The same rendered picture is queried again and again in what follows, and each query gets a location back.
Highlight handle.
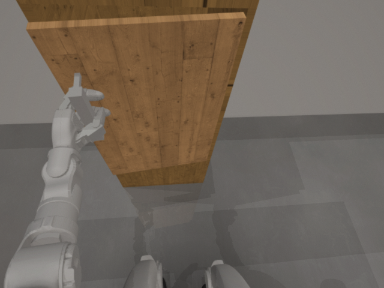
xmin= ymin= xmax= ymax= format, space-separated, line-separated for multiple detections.
xmin=68 ymin=73 xmax=104 ymax=141

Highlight left robot upper arm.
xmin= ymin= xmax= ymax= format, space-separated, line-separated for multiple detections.
xmin=7 ymin=241 xmax=82 ymax=288

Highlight robot thigh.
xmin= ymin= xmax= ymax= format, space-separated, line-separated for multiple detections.
xmin=123 ymin=260 xmax=163 ymax=288
xmin=205 ymin=264 xmax=250 ymax=288

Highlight robot left forearm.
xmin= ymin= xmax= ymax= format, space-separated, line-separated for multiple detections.
xmin=4 ymin=146 xmax=83 ymax=288

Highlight cupboard door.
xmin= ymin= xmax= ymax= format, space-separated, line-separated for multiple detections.
xmin=26 ymin=12 xmax=246 ymax=175

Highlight robot left thigh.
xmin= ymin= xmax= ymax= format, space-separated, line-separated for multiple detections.
xmin=123 ymin=260 xmax=163 ymax=288

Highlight robot left hand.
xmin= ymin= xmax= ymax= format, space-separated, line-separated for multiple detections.
xmin=52 ymin=86 xmax=111 ymax=154

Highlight robot right thigh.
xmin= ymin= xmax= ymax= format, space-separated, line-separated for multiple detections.
xmin=205 ymin=264 xmax=250 ymax=288

